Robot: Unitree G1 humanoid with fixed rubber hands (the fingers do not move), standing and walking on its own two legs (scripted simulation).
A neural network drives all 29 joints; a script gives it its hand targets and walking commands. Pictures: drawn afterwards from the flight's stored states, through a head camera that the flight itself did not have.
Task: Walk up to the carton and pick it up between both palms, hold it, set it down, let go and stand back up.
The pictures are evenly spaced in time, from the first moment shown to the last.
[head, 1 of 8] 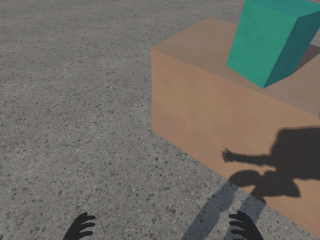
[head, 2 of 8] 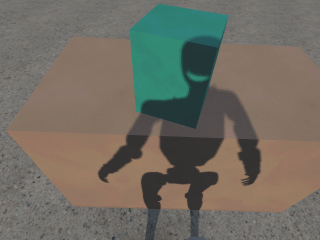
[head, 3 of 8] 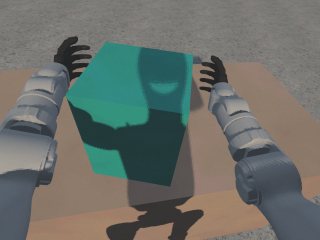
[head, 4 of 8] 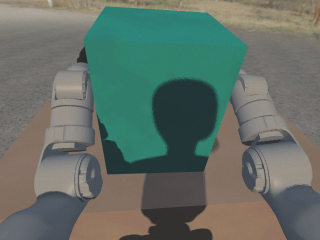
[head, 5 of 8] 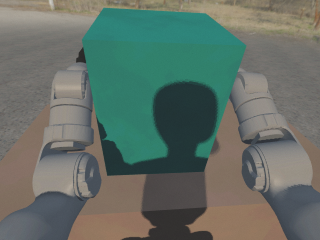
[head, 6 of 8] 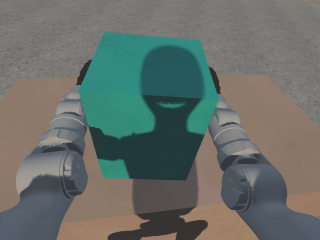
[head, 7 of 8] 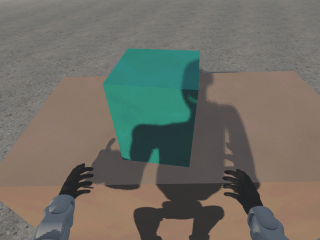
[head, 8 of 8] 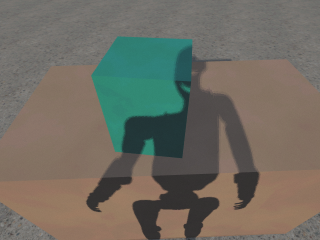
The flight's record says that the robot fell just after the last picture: no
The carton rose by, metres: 0.22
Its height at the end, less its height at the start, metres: +0.00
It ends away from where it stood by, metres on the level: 0.01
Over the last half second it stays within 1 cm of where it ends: yes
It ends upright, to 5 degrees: yes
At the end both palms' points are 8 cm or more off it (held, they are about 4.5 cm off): yes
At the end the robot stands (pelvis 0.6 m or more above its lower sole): yes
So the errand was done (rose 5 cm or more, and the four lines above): yes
